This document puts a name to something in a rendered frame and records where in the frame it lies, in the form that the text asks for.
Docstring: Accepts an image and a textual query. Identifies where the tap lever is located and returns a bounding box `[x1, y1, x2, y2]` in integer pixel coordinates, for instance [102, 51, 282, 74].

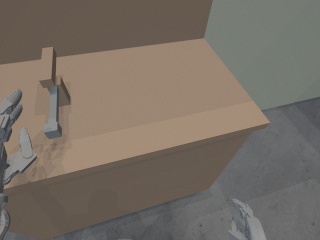
[43, 86, 62, 139]

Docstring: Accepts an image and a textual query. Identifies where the left robot hand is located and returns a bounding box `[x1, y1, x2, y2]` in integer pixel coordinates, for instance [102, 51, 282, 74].
[0, 89, 37, 194]

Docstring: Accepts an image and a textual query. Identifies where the right robot hand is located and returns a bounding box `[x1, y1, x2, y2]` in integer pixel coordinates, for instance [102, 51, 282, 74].
[228, 198, 268, 240]

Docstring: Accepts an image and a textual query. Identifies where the robot left forearm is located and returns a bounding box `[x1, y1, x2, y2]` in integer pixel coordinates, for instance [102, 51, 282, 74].
[0, 193, 11, 240]

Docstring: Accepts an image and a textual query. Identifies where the counter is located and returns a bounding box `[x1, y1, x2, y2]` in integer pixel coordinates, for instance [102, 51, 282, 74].
[0, 0, 270, 240]

